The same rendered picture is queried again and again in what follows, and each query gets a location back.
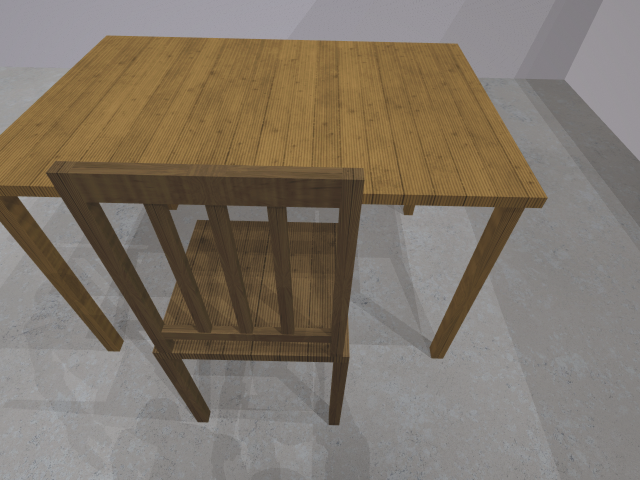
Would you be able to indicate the chair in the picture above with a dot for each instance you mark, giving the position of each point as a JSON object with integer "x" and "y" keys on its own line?
{"x": 245, "y": 290}

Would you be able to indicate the table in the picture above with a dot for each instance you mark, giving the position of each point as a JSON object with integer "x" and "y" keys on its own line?
{"x": 413, "y": 115}

